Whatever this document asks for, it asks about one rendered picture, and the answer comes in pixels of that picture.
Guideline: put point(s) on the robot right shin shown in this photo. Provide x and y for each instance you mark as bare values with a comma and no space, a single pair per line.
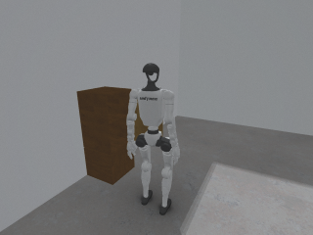
165,187

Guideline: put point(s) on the robot right hand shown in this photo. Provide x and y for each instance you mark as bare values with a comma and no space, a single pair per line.
175,152

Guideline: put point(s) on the left robot upper arm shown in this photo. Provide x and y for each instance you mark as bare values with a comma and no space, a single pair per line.
132,105

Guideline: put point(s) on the right robot forearm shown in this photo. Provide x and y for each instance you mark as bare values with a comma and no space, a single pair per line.
172,133

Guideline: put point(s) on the left robot forearm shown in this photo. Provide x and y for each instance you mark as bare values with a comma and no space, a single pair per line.
130,130

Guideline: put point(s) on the right robot thigh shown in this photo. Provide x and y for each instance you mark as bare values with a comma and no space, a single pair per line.
165,145

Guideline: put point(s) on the right robot upper arm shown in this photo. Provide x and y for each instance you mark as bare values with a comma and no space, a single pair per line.
169,105

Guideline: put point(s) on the robot left hand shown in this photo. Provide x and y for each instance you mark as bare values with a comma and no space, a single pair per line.
131,148

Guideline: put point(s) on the cupboard door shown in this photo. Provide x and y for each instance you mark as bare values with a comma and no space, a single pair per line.
139,127

